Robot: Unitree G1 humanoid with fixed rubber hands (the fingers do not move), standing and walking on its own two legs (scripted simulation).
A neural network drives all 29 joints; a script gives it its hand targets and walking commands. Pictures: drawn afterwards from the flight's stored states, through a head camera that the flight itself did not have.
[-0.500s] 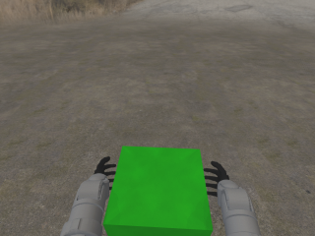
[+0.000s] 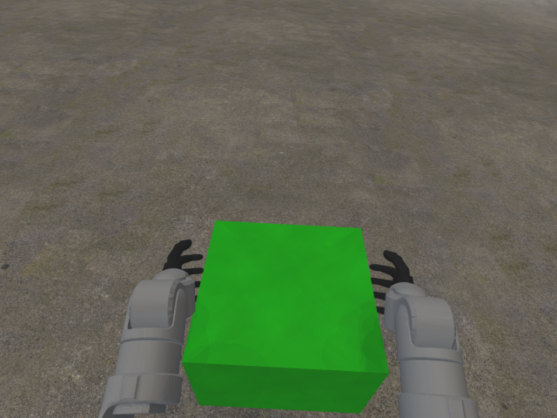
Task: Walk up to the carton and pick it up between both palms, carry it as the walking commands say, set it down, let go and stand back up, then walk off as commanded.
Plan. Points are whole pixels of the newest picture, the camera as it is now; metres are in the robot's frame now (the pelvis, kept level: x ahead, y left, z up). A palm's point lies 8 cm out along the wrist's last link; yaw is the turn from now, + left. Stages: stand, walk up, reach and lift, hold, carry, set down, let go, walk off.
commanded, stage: carry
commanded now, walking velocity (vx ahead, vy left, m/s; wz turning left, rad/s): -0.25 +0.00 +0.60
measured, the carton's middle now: (284, 312) +0.32 +0.01 -0.02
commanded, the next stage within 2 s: none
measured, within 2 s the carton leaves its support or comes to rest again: neither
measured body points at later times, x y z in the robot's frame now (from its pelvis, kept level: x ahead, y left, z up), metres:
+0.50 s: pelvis -0.11 +0.05 -0.02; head -0.09 +0.06 +0.43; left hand +0.16 +0.27 +0.04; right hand +0.22 -0.06 +0.06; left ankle -0.09 +0.17 -0.73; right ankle -0.04 -0.11 -0.72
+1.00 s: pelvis -0.26 +0.08 -0.01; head -0.25 +0.08 +0.44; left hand -0.06 +0.36 +0.06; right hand +0.07 +0.05 +0.06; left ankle -0.33 +0.21 -0.70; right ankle -0.13 -0.04 -0.72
